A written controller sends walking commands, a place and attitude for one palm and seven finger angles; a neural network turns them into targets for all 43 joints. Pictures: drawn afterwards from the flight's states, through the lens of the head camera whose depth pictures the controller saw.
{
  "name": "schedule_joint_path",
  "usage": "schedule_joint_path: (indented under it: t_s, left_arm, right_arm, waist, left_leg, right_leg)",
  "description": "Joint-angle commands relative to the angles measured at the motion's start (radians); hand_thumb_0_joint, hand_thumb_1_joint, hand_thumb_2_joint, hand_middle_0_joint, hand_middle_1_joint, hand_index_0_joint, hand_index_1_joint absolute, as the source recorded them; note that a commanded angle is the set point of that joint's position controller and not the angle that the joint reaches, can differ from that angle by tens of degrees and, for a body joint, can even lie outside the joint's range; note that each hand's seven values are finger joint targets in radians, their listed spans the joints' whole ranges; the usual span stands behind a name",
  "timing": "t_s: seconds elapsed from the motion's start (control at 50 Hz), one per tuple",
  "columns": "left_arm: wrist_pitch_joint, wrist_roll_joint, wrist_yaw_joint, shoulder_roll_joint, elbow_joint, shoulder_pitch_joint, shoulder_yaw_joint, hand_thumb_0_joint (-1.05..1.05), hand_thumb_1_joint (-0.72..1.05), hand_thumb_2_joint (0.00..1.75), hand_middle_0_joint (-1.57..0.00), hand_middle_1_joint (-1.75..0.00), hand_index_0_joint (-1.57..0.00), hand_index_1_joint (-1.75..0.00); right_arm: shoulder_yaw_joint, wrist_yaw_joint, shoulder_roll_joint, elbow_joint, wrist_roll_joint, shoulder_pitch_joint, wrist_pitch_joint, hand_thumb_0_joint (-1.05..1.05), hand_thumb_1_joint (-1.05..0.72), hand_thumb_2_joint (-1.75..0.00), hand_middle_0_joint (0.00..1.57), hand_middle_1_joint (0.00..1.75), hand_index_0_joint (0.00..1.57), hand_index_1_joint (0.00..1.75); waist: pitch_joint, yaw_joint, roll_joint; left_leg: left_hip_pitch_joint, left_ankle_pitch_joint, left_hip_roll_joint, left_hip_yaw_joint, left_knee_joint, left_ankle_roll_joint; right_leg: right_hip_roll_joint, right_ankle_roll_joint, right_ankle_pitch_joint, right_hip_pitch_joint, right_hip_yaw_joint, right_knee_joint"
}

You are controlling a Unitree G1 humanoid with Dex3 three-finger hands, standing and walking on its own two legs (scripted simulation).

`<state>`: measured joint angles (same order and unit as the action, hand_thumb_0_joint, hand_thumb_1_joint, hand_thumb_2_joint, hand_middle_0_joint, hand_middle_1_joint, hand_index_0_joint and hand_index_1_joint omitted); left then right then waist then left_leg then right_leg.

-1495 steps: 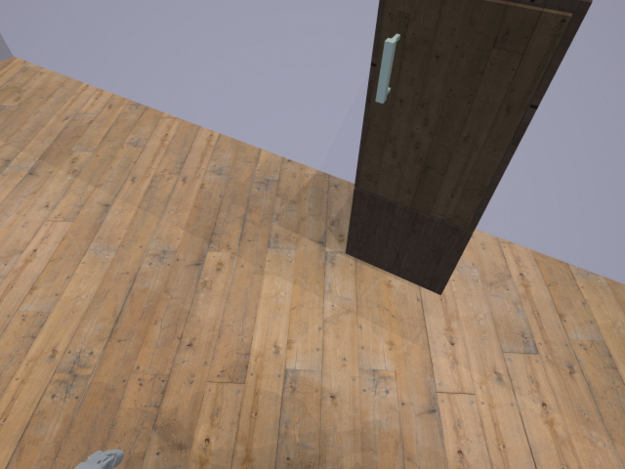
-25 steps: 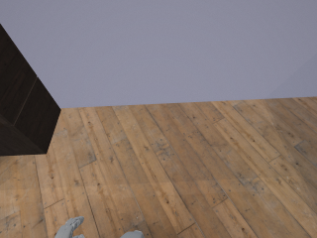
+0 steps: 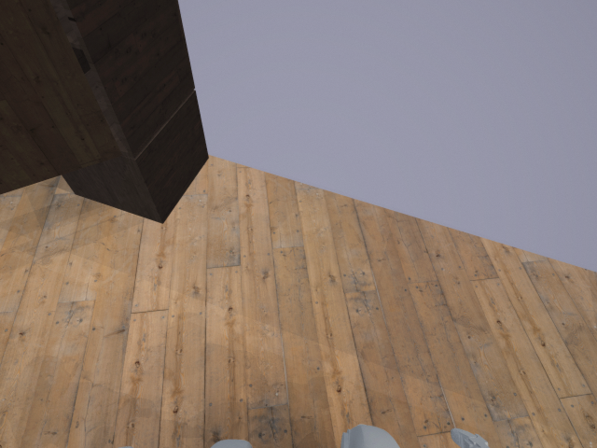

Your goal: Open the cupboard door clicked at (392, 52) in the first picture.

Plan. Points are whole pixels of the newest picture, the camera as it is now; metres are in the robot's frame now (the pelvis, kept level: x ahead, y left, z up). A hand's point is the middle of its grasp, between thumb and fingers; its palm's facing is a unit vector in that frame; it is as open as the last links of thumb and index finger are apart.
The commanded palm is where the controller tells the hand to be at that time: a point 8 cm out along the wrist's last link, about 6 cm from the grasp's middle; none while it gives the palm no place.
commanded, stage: turn to face it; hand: left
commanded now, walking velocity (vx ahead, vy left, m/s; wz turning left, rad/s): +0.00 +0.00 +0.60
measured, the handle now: out of the picture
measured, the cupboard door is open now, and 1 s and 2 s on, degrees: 50 50 50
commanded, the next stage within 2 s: take the last steps up to it in 0.88 s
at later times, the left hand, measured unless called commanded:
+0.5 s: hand out of the picture +0.02 +0.16 -0.15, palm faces +0.32 -0.92 -0.23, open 7.3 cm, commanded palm none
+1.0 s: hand out of the picture -0.03 +0.17 -0.16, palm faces +0.51 -0.82 -0.25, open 7.3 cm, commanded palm none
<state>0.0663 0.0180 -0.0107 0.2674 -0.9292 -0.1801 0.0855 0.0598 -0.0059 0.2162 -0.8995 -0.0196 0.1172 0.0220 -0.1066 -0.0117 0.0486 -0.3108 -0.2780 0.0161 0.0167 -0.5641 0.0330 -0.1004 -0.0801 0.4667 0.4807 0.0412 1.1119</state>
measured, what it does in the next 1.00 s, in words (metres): steps on the spot, turning left: right foot, then left foot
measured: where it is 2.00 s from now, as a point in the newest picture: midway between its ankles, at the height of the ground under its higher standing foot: outside the picture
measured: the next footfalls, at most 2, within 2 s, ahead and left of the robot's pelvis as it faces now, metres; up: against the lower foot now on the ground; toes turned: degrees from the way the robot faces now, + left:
right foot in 0.24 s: +0.06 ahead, -0.15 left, +0.00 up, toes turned +6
left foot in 0.60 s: +0.01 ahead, +0.09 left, +0.00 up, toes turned +28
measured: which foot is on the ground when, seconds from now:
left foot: down 0.00-0.24, up 0.26-0.58, down 0.60-1.00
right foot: up 0.00-0.22, down 0.24-0.60, up 0.62-1.00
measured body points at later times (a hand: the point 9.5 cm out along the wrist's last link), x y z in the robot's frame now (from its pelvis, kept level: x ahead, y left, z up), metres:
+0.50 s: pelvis +0.01 -0.04 +0.01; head +0.06 -0.03 +0.45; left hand +0.01 +0.21 -0.14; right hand +0.16 -0.27 -0.14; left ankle -0.04 +0.08 -0.68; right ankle +0.02 -0.16 -0.73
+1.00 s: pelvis +0.01 -0.04 +0.00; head +0.04 -0.03 +0.45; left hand -0.06 +0.22 -0.14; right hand +0.18 -0.21 -0.15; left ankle -0.03 +0.08 -0.73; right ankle +0.06 -0.15 -0.73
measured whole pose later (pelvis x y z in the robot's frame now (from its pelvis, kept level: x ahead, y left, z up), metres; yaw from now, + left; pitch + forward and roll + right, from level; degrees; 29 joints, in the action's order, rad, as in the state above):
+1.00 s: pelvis +0.01 -0.04 +0.00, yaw +29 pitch +0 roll +1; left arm 0.03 0.01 -0.01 0.21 -0.95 -0.19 0.06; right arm 0.04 0.00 0.17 -0.98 -0.02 0.17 0.03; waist -0.06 0.00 0.00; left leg -0.29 -0.23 0.02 -0.01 -0.52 0.01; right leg -0.05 -0.05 0.32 0.27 0.05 0.60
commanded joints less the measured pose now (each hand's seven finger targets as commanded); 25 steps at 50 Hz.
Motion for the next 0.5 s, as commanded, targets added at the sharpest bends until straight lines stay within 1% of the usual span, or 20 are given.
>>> schedule_joint_path:
  t_s: [0.0, 0.06, 0.1, 0.12, 0.14, 0.16, 0.18, 0.2, 0.22, 0.24, 0.26, 0.28, 0.3, 0.32, 0.36, 0.38, 0.4, 0.44, 0.46, 0.48]
  left_arm:
    - [-0.037, -0.002, 0.002, 0.049, 0.101, 0.023, 0.004, 0.0, 0.9, 0.9, -0.2, -0.3, -0.2, -0.3]
    - [-0.039, -0.003, 0.001, 0.043, 0.118, 0.047, 0.001, 0.0, 0.9, 0.9, -0.2, -0.3, -0.2, -0.3]
    - [-0.043, -0.005, 0.0, 0.041, 0.125, 0.043, 0.0, 0.0, 0.9, 0.9, -0.2, -0.3, -0.2, -0.3]
    - [-0.045, -0.007, -0.002, 0.043, 0.124, 0.031, 0.0, 0.0, 0.9, 0.9, -0.2, -0.3, -0.2, -0.3]
    - [-0.048, -0.007, -0.003, 0.045, 0.12, 0.006, 0.001, 0.0, 0.9, 0.9, -0.2, -0.3, -0.2, -0.3]
    - [-0.054, -0.008, -0.005, 0.047, 0.116, -0.025, 0.004, 0.0, 0.9, 0.9, -0.2, -0.3, -0.2, -0.3]
    - [-0.063, -0.007, -0.01, 0.071, 0.107, -0.065, 0.009, 0.0, 0.9, 0.9, -0.2, -0.3, -0.2, -0.3]
    - [-0.075, 0.003, -0.017, 0.128, 0.105, -0.105, 0.023, 0.0, 0.9, 0.9, -0.2, -0.3, -0.2, -0.3]
    - [-0.079, 0.015, -0.023, 0.204, 0.104, -0.11, 0.034, 0.0, 0.9, 0.9, -0.2, -0.3, -0.2, -0.3]
    - [-0.078, 0.008, -0.026, 0.196, 0.111, -0.094, 0.023, 0.0, 0.9, 0.9, -0.2, -0.3, -0.2, -0.3]
    - [-0.078, 0.004, -0.029, 0.159, 0.116, -0.047, 0.016, 0.0, 0.9, 0.9, -0.2, -0.3, -0.2, -0.3]
    - [-0.072, 0.001, -0.03, 0.123, 0.132, 0.011, 0.009, 0.0, 0.9, 0.9, -0.2, -0.3, -0.2, -0.3]
    - [-0.074, 0.001, -0.027, 0.096, 0.138, 0.039, -0.001, 0.0, 0.9, 0.9, -0.2, -0.3, -0.2, -0.3]
    - [-0.079, 0.002, -0.027, 0.084, 0.14, 0.037, -0.003, 0.0, 0.9, 0.9, -0.2, -0.3, -0.2, -0.3]
    - [-0.082, 0.004, -0.025, 0.094, 0.126, -0.008, -0.002, 0.0, 0.9, 0.9, -0.2, -0.3, -0.2, -0.3]
    - [-0.082, 0.007, -0.026, 0.1, 0.114, -0.026, 0.003, 0.0, 0.9, 0.9, -0.2, -0.3, -0.2, -0.3]
    - [-0.082, 0.007, -0.025, 0.113, 0.107, -0.046, 0.006, 0.0, 0.9, 0.9, -0.2, -0.3, -0.2, -0.3]
    - [-0.081, 0.01, -0.023, 0.13, 0.088, -0.082, 0.012, 0.0, 0.9, 0.9, -0.2, -0.3, -0.2, -0.3]
    - [-0.08, 0.012, -0.022, 0.141, 0.081, -0.098, 0.017, 0.0, 0.9, 0.9, -0.2, -0.3, -0.2, -0.3]
    - [-0.08, 0.016, -0.021, 0.146, 0.069, -0.104, 0.02, 0.0, 0.9, 0.9, -0.2, -0.3, -0.2, -0.3]
  right_arm:
    - [0.047, 0.018, 0.21, 0.047, -0.007, 0.062, -0.01, 0.0, -0.9, -0.9, 0.2, 0.3, 0.2, 0.3]
    - [0.055, 0.013, 0.216, 0.044, -0.01, 0.06, -0.003, 0.0, -0.9, -0.9, 0.2, 0.3, 0.2, 0.3]
    - [0.059, 0.011, 0.216, 0.046, -0.012, 0.053, 0.002, 0.0, -0.9, -0.9, 0.2, 0.3, 0.2, 0.3]
    - [0.061, 0.011, 0.218, 0.051, -0.011, 0.043, 0.005, 0.0, -0.9, -0.9, 0.2, 0.3, 0.2, 0.3]
    - [0.063, 0.011, 0.216, 0.057, -0.01, 0.029, 0.008, 0.0, -0.9, -0.9, 0.2, 0.3, 0.2, 0.3]
    - [0.065, 0.01, 0.212, 0.06, -0.006, 0.015, 0.009, 0.0, -0.9, -0.9, 0.2, 0.3, 0.2, 0.3]
    - [0.064, 0.008, 0.197, 0.066, 0.001, -0.001, 0.01, 0.0, -0.9, -0.9, 0.2, 0.3, 0.2, 0.3]
    - [0.059, 0.002, 0.15, 0.077, 0.01, 0.004, 0.009, 0.0, -0.9, -0.9, 0.2, 0.3, 0.2, 0.3]
    - [0.048, -0.003, 0.095, 0.097, 0.013, 0.005, 0.006, 0.0, -0.9, -0.9, 0.2, 0.3, 0.2, 0.3]
    - [0.055, -0.005, 0.133, 0.094, 0.002, 0.001, 0.014, 0.0, -0.9, -0.9, 0.2, 0.3, 0.2, 0.3]
    - [0.058, -0.006, 0.131, 0.075, 0.002, -0.006, 0.025, 0.0, -0.9, -0.9, 0.2, 0.3, 0.2, 0.3]
    - [0.06, -0.013, 0.128, 0.058, 0.003, 0.018, 0.032, 0.0, -0.9, -0.9, 0.2, 0.3, 0.2, 0.3]
    - [0.052, -0.02, 0.112, 0.045, 0.001, 0.021, 0.037, 0.0, -0.9, -0.9, 0.2, 0.3, 0.2, 0.3]
    - [0.045, -0.024, 0.1, 0.039, 0.002, 0.024, 0.038, 0.0, -0.9, -0.9, 0.2, 0.3, 0.2, 0.3]
    - [0.037, -0.027, 0.082, 0.038, 0.004, 0.001, 0.039, 0.0, -0.9, -0.9, 0.2, 0.3, 0.2, 0.3]
    - [0.034, -0.028, 0.073, 0.039, 0.006, -0.011, 0.038, 0.0, -0.9, -0.9, 0.2, 0.3, 0.2, 0.3]
    - [0.03, -0.029, 0.067, 0.041, 0.007, -0.026, 0.037, 0.0, -0.9, -0.9, 0.2, 0.3, 0.2, 0.3]
    - [0.023, -0.029, 0.056, 0.048, 0.008, -0.057, 0.031, 0.0, -0.9, -0.9, 0.2, 0.3, 0.2, 0.3]
    - [0.019, -0.028, 0.054, 0.051, 0.01, -0.066, 0.026, 0.0, -0.9, -0.9, 0.2, 0.3, 0.2, 0.3]
    - [0.017, -0.027, 0.048, 0.05, 0.011, -0.057, 0.021, 0.0, -0.9, -0.9, 0.2, 0.3, 0.2, 0.3]
  waist:
    - [0.168, 0.031, -0.168]
    - [0.156, 0.039, -0.186]
    - [0.155, 0.036, -0.212]
    - [0.152, 0.03, -0.23]
    - [0.157, 0.018, -0.217]
    - [0.169, 0.001, -0.208]
    - [0.18, -0.024, -0.171]
    - [0.201, -0.043, -0.024]
    - [0.181, -0.049, 0.235]
    - [0.163, -0.041, 0.198]
    - [0.126, -0.014, 0.223]
    - [0.112, 0.016, 0.188]
    - [0.095, 0.033, 0.153]
    - [0.102, 0.035, 0.153]
    - [0.118, 0.016, 0.137]
    - [0.124, 0.006, 0.14]
    - [0.124, -0.004, 0.125]
    - [0.116, -0.027, 0.139]
    - [0.124, -0.034, 0.141]
    - [0.135, -0.034, 0.166]
  left_leg:
    - [0.172, 0.426, -0.246, -0.253, 0.207, 0.13]
    - [0.138, 0.355, -0.233, -0.285, 0.203, 0.128]
    - [0.106, 0.354, -0.217, -0.311, 0.189, 0.122]
    - [0.075, 0.349, -0.212, -0.335, 0.179, 0.12]
    - [0.057, 0.344, -0.203, -0.345, 0.164, 0.114]
    - [0.026, 0.334, -0.183, -0.344, 0.132, 0.097]
    - [-0.049, 0.279, -0.151, -0.332, 0.081, 0.064]
    - [-0.184, 0.099, -0.066, -0.254, -0.05, 0.004]
    - [-0.318, -0.281, 0.08, -0.059, -0.302, -0.074]
    - [-0.301, -0.337, 0.03, -0.094, -0.524, -0.067]
    - [-0.302, -0.29, 0.002, -0.105, -0.638, -0.069]
    - [-0.298, -0.215, -0.025, -0.089, -0.689, -0.077]
    - [-0.286, -0.155, -0.036, -0.063, -0.703, -0.088]
    - [-0.272, -0.139, -0.039, -0.041, -0.667, -0.097]
    - [-0.255, -0.142, -0.039, -0.003, -0.559, -0.105]
    - [-0.239, -0.155, -0.041, 0.012, -0.493, -0.107]
    - [-0.22, -0.163, -0.04, 0.032, -0.431, -0.107]
    - [-0.177, -0.182, -0.031, 0.062, -0.315, -0.099]
    - [-0.158, -0.191, -0.027, 0.073, -0.256, -0.092]
    - [-0.128, -0.194, -0.023, 0.08, -0.197, -0.086]
  right_leg:
    - [0.011, -0.006, -0.049, 0.04, -0.038, -0.072]
    - [0.038, -0.002, -0.036, -0.02, -0.024, -0.213]
    - [0.064, 0.005, -0.036, -0.083, -0.013, -0.304]
    - [0.076, 0.009, -0.042, -0.129, -0.008, -0.353]
    - [0.088, 0.014, -0.073, -0.174, -0.003, -0.412]
    - [0.094, 0.018, -0.135, -0.246, 0.003, -0.51]
    - [0.076, 0.022, -0.226, -0.369, -0.01, -0.648]
    - [-0.077, 0.063, -0.228, -0.508, -0.152, -0.781]
    - [-0.343, 0.186, -0.336, -0.531, -0.397, -0.838]
    - [-0.399, 0.245, -0.39, -0.41, -0.379, -0.832]
    - [-0.341, 0.242, -0.391, -0.344, -0.343, -0.827]
    - [-0.29, 0.221, -0.422, -0.333, -0.223, -0.805]
    - [-0.238, 0.195, -0.488, -0.319, -0.112, -0.782]
    - [-0.22, 0.184, -0.551, -0.327, -0.064, -0.771]
    - [-0.219, 0.177, -0.627, -0.381, -0.011, -0.753]
    - [-0.228, 0.177, -0.654, -0.41, 0.003, -0.743]
    - [-0.235, 0.178, -0.679, -0.421, 0.023, -0.731]
    - [-0.251, 0.186, -0.724, -0.423, 0.027, -0.711]
    - [-0.26, 0.19, -0.759, -0.439, 0.025, -0.691]
    - [-0.266, 0.186, -0.772, -0.448, 0.03, -0.667]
